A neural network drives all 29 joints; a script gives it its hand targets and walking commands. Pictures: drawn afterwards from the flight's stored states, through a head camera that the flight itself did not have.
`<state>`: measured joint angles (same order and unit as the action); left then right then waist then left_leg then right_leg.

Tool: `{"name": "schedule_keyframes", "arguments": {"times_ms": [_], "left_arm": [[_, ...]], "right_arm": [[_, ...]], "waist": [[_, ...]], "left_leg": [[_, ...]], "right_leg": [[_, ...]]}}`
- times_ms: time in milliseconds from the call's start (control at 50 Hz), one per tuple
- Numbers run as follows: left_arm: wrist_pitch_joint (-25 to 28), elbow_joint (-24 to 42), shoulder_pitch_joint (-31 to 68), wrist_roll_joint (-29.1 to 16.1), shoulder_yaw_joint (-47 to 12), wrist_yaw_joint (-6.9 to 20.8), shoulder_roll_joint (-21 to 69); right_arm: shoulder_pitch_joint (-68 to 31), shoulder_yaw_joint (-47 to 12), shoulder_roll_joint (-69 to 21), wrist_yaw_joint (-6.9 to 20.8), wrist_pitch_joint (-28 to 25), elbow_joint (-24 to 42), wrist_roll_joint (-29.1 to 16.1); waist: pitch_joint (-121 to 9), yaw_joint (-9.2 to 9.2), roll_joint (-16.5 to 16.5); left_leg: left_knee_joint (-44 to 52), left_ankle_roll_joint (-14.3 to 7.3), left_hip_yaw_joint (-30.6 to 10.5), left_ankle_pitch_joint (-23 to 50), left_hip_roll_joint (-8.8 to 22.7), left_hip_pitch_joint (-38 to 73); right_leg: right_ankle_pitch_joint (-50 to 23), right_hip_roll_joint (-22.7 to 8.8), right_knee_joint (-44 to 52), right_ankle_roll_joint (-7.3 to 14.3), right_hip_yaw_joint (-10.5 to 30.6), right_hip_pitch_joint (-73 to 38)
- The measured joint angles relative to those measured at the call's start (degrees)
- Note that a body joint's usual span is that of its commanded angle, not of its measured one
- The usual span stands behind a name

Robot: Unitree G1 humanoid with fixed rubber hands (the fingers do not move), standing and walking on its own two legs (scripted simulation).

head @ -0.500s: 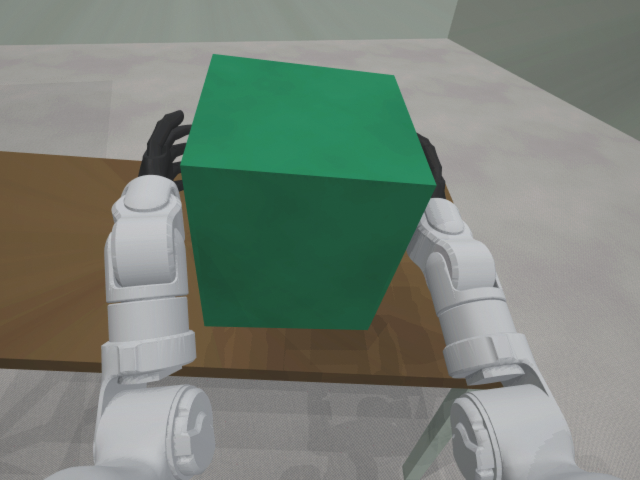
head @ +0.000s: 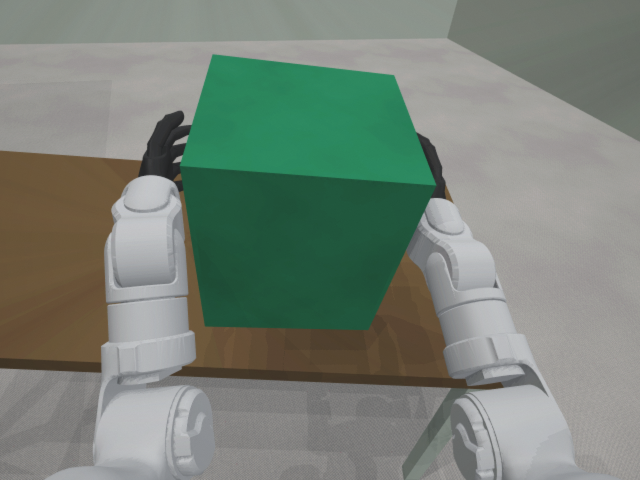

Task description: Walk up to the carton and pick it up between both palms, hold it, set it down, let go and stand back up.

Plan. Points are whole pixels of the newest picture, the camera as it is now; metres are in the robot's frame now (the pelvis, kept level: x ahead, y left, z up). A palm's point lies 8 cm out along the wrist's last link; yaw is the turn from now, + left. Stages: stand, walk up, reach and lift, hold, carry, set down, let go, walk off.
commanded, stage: hold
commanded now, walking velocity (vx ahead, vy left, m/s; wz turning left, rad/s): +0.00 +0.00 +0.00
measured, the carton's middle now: (297, 204) +0.38 +0.01 +0.19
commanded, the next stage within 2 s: none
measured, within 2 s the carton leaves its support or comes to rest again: neither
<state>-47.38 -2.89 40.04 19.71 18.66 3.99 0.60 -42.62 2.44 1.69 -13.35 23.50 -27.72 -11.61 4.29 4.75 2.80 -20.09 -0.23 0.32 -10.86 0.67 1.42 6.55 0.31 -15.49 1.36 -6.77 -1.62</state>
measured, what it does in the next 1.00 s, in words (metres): stands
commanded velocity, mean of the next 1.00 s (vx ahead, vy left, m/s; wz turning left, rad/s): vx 0.00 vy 0.00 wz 0.00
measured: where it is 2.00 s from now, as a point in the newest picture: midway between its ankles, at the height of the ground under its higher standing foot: outside the picture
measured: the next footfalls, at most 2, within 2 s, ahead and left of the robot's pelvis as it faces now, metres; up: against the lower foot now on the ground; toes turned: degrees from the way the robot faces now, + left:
none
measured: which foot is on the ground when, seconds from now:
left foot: down 0.00-1.00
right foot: down 0.00-1.00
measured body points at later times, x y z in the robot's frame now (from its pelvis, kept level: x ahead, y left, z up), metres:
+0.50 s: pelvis +0.00 +0.00 +0.00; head -0.05 +0.03 +0.45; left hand +0.38 +0.16 +0.24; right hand +0.38 -0.14 +0.22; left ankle +0.02 +0.11 -0.75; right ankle +0.04 -0.10 -0.75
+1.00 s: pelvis +0.00 +0.00 +0.00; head -0.05 +0.02 +0.45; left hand +0.38 +0.16 +0.24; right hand +0.38 -0.14 +0.21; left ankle +0.02 +0.11 -0.75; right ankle +0.04 -0.10 -0.75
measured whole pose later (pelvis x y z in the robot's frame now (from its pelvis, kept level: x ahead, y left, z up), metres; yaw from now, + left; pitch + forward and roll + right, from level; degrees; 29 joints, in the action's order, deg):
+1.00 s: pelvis +0.00 +0.00 +0.00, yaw +0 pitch -10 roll -1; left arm -46.2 -5.0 40.7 18.8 18.2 3.5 0.3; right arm -42.1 4.0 1.1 -13.0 22.8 -27.8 -10.4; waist 3.2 5.0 2.1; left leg -19.9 -0.6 0.5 -10.7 0.2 1.0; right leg 6.6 -0.1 -15.8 1.0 -6.5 -1.0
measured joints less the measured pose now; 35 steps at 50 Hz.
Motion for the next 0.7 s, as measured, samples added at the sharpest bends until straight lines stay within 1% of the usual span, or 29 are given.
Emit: {"name": "schedule_keyframes", "arguments": {"times_ms": [80,160,320,520,600,700], "left_arm": [[0.42,0.26,-0.48,-0.82,-0.63,-0.12,-0.44],[0.79,-1.03,0.09,-0.69,-0.38,-0.14,-0.33],[0.66,-0.34,-0.54,-0.8,-0.91,-0.31,-0.22],[0.73,-1.09,0.09,-1.06,-0.69,-0.55,-0.28],[0.63,-2.23,0.69,-0.49,-0.15,-0.29,-0.28],[0.59,-0.76,-0.05,-1.16,-0.83,-0.41,-0.66]], "right_arm": [[0.72,0.14,-0.23,-0.22,0.05,1.34,0.23],[0.52,0.97,-0.53,-0.12,0.24,0.85,0.74],[1.13,-0.11,0.23,-0.41,0.18,1.45,-0.27],[0.78,0.39,0.02,-0.21,0.04,0.96,0.26],[-0.14,1.03,-0.31,-0.02,0.39,-0.38,0.85],[0.5,0.5,-0.22,-0.13,-0.1,0.79,0.33]], "waist": [[-0.49,0.33,-0.06],[-0.87,0.28,-0.16],[-0.83,0.38,-0.66],[-1.21,0.03,-0.33],[-1.23,0.01,-0.07],[-1.04,0.48,-0.19]], "left_leg": [[-0.19,-0.04,-0.22,-0.06,-0.09,-0.4],[0.04,-0.17,-0.11,-0.01,-0.29,-0.4],[-0.25,-0.23,0.14,-0.34,-0.23,0.07],[-0.07,-0.27,0.35,-0.12,-0.16,-0.12],[0.36,-0.29,0.36,0.13,-0.28,-0.03],[-0.06,-0.18,-0.04,0.04,-0.29,-0.28]], "right_leg": [[0.08,-0.1,-0.1,-0.12,-0.21,0.27],[0.29,-0.31,-0.43,-0.21,-0.09,0.55],[0.19,-0.23,-0.13,-0.36,0.17,-0.09],[0.07,-0.16,-0.23,-0.29,0.39,0.31],[0.05,-0.27,-0.28,-0.26,0.39,0.43],[0.03,-0.29,-0.13,-0.32,0.01,0.25]]}}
